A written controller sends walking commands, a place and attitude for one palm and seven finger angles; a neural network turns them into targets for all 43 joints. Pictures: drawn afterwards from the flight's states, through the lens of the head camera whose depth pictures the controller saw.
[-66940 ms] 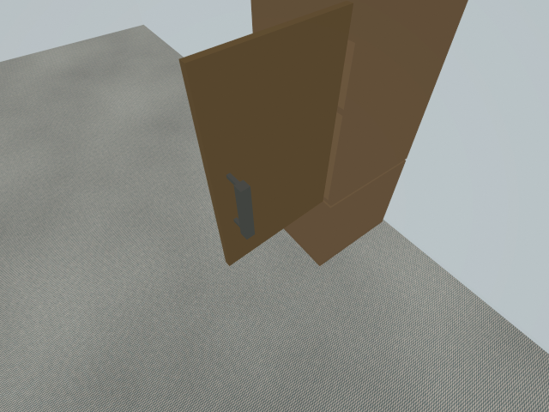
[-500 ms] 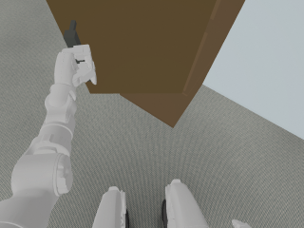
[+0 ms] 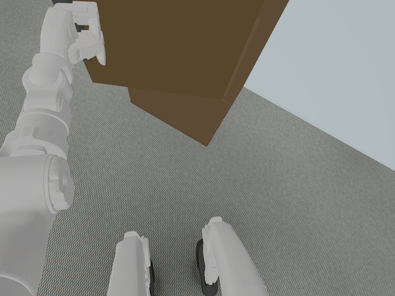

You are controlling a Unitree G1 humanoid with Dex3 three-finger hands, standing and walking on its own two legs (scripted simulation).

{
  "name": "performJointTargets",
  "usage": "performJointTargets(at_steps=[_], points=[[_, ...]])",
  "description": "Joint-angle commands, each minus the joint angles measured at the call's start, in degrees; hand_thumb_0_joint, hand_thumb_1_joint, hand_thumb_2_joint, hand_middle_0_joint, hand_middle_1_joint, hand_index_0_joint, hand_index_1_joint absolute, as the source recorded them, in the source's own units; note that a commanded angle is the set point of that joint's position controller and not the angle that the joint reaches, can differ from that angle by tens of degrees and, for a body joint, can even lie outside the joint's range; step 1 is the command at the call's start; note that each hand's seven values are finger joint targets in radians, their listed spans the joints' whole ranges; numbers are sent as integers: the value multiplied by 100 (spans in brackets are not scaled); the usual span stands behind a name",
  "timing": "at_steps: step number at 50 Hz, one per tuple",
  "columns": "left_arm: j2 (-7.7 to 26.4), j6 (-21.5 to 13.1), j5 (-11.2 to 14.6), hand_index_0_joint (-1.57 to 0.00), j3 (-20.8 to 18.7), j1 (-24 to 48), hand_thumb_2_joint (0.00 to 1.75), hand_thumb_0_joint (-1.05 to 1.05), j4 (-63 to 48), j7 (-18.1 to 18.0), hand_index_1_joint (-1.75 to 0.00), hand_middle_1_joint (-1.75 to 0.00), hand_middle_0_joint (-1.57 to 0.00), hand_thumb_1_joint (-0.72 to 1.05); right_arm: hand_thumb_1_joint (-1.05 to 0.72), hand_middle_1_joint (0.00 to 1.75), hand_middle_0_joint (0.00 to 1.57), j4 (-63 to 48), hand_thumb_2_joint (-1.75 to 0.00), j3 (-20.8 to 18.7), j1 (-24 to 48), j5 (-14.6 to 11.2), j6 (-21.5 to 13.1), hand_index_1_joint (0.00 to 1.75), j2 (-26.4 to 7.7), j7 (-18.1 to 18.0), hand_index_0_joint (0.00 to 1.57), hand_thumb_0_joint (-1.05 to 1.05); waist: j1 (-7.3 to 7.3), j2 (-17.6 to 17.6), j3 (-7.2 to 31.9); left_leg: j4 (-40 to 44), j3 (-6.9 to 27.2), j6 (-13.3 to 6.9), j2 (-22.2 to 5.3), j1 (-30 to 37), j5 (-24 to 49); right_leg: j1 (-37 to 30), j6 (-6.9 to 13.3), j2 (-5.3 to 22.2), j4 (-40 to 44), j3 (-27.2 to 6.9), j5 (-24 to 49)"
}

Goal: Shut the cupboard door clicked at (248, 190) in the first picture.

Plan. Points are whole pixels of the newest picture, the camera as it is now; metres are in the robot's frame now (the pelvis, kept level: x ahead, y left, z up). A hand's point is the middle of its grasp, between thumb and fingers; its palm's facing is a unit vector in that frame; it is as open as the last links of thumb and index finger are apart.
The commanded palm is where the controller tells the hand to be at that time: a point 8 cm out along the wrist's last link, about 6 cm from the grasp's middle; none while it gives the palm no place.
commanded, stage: push the door shut along its arc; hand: left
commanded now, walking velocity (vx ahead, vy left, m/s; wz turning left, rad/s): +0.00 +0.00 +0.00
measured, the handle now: (75, 14) +0.64 +0.16 +0.07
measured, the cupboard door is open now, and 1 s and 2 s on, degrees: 26 22 22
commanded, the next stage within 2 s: pull the fist back off the door in 0.34 s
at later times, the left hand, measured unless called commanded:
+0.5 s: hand (130, 15) +0.63 +0.06 +0.08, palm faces -0.24 -0.97 +0.03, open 3.0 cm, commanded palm +0.61 +0.09 +0.07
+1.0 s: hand (118, 36) +0.57 +0.08 +0.09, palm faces +0.04 -1.00 -0.04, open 3.1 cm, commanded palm +0.53 +0.11 +0.07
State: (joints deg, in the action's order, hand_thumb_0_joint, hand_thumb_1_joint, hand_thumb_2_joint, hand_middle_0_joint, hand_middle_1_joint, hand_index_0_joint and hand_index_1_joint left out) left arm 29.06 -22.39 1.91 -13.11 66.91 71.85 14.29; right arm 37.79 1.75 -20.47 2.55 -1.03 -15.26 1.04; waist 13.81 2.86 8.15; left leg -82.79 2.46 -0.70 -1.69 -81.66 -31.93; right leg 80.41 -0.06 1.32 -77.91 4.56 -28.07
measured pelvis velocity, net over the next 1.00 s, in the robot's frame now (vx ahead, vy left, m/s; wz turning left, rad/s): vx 0.03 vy -0.02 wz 0.00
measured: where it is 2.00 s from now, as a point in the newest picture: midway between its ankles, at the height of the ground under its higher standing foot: (177, 286)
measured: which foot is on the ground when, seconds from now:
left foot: down 0.00-1.00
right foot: down 0.00-1.00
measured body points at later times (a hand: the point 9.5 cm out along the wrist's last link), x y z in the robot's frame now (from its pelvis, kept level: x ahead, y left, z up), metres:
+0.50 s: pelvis +0.01 +0.00 -0.01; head +0.22 +0.00 +0.39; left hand +0.63 +0.11 +0.08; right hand -0.04 -0.25 -0.11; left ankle +0.05 +0.11 -0.58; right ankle +0.07 -0.13 -0.58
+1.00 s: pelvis +0.03 -0.02 +0.03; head +0.18 -0.01 +0.45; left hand +0.56 +0.13 +0.09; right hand +0.03 -0.28 -0.09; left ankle +0.05 +0.11 -0.58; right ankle +0.07 -0.13 -0.58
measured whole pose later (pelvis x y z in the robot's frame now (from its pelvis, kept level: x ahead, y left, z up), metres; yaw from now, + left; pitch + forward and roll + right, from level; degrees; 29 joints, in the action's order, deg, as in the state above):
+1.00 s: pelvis +0.03 -0.02 +0.03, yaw +0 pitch +29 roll -2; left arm 19.1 -26.7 -1.4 -17.9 58.5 69.8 -3.7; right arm 35.8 -0.2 -21.9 4.3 -0.1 -14.8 4.9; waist 11.9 2.9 9.7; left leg -75.6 1.4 0.9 -2.9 -72.4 -32.2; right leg 73.0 1.3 -0.1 -72.8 3.5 -28.8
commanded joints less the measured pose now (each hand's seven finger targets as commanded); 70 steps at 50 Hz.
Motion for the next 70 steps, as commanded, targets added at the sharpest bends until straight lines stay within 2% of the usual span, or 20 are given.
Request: performJointTargets(at_steps=[1,4,13,17,22,23,25,26,28,30,33,34,39,46,50,55,58,61,67,70], points=[[230,-176,8,-130,203,3437,90,0,-1222,144,-150,-150,-130,90,-90,30,20,-119,-90,-392,-1197,-2,-78,30,-1145,-78,20,0,636,1198,3244,1066,571,-67,4,3188,1369,-743,228,-278,956,-82,732],[448,-106,-36,-130,102,3864,90,0,-1152,112,-150,-150,-130,90,-90,30,20,-62,-90,-352,-1277,18,-126,30,-1148,-92,20,0,754,1176,3158,991,529,-109,20,2941,1297,-761,221,-293,950,-99,715],[1130,-10,-168,-130,-312,3898,90,0,-1077,263,-150,-150,-130,90,-90,30,20,-128,-90,-274,-1415,61,-200,30,-1121,-60,20,0,669,1469,3523,763,449,-118,7,2885,1961,-944,261,-342,773,-99,1069],[1465,201,-282,-130,-512,3837,90,0,-728,284,-150,-150,-130,90,-90,30,20,-190,-90,-227,-1480,54,-138,30,-1128,-67,20,0,742,1134,3321,642,343,-174,-3,2332,1888,-1148,212,-367,770,-128,1136],[1673,366,-363,-130,-616,3907,90,0,-796,363,-150,-150,-130,90,-90,30,20,-261,-90,-223,-1544,70,-126,30,-1126,-61,20,0,751,1118,3602,494,268,-197,4,2152,2075,-1359,194,-384,684,-165,1425],[1954,418,113,-130,-1970,3500,90,0,-797,-637,-150,-150,-130,90,-90,30,20,-474,-90,-144,-1742,196,-138,30,-1045,-41,20,0,287,1141,3588,655,350,-142,-44,2005,2118,-1573,208,-371,692,-132,1462],[1115,450,-2,-130,-1423,3016,90,0,-819,-1328,-150,-150,-130,90,-90,30,20,-556,-90,-194,-1598,203,-115,30,-933,99,20,0,282,948,3746,713,291,-78,-61,2019,2215,-1706,123,-341,681,-110,1523],[961,396,-16,-130,-1508,2953,90,0,-997,-1614,-150,-150,-130,90,-90,30,20,-548,-90,-239,-1645,269,-113,30,-914,156,20,0,288,732,3812,690,261,-82,-81,2009,2243,-1777,90,-349,699,-114,1586],[918,47,-341,-130,-1566,2919,90,0,-1546,-2321,-150,-150,-130,90,-90,30,20,-546,-90,-310,-1725,370,-123,30,-871,294,20,0,165,925,4167,678,193,-58,-64,2182,2455,-1976,98,-340,676,-164,1856],[744,-300,-855,-130,-1023,3076,90,0,-2086,-2522,-150,-150,-130,90,-90,30,20,-427,-90,-401,-1761,389,-77,30,-858,428,20,0,219,1242,4490,686,145,-26,-67,2569,2686,-2082,107,-319,701,-216,2096],[898,-424,-945,-130,-1056,2942,90,0,-1946,-2415,-150,-150,-130,90,-90,30,20,-335,-90,-468,-1826,345,24,30,-898,443,20,0,284,860,4425,814,68,-61,-13,2453,2500,-2634,89,-328,866,-304,2291],[680,-396,-888,-130,-856,3029,90,0,-1882,-2318,-150,-150,-130,90,-90,30,20,-333,-90,-480,-1766,302,33,30,-878,436,20,0,368,798,4283,878,18,-78,24,2298,2263,-2765,58,-319,971,-343,2236],[470,-480,-459,-130,-882,2624,90,0,-1912,-2006,-150,-150,-130,90,-90,30,20,-325,-90,-487,-1591,205,-5,30,-796,316,20,0,222,590,4130,1118,-105,-96,114,2260,1966,-3295,38,-302,1253,-454,2300],[-348,-672,-355,-130,-440,1177,90,0,-958,-1821,-150,-150,-130,90,-90,30,20,-360,-90,-477,-1308,173,26,30,-755,331,20,0,109,-1,2623,1328,-247,-108,170,1694,1280,-3064,57,-277,1519,-478,1679],[-741,-903,-171,-130,-221,1041,90,0,-1259,-1742,-150,-150,-130,90,-90,30,20,-426,-90,-547,-1125,143,74,30,-770,319,20,0,36,136,2624,1389,-223,-82,204,2079,1342,-2828,93,-259,1492,-426,1615],[-1097,-1464,-93,-130,84,1293,90,0,-2447,-1871,-150,-150,-130,90,-90,30,20,-437,-90,-650,-918,162,77,30,-762,306,20,0,-117,786,3442,1444,-40,29,158,3316,1990,-2507,132,-222,1265,-278,1830],[-1148,-1635,-178,-130,147,1125,90,0,-2810,-2072,-150,-150,-130,90,-90,30,20,-417,-90,-700,-873,176,101,30,-778,290,20,0,-165,730,3688,1460,29,51,130,3676,2273,-2498,135,-227,1206,-229,1932],[-1323,-1553,-306,-130,253,777,90,0,-2503,-2266,-150,-150,-130,90,-90,30,20,-394,-90,-683,-722,160,168,30,-744,282,20,0,-175,433,3270,1576,-12,48,155,3377,1900,-2570,103,-216,1317,-227,1705],[-1019,-1392,-430,-130,-11,938,90,0,-1703,-2540,-150,-150,-130,90,-90,30,20,-374,-90,-576,-523,159,214,30,-722,153,20,0,-73,-296,2526,1689,-74,-38,230,2415,936,-2741,59,-202,1501,-330,1084],[-997,-1462,-388,-130,-82,1048,90,0,-1590,-2519,-150,-150,-130,90,-90,30,20,-374,-90,-553,-492,197,169,30,-720,134,20,0,-86,-241,2777,1632,-71,-39,230,2443,1005,-2701,63,-193,1418,-331,1118]])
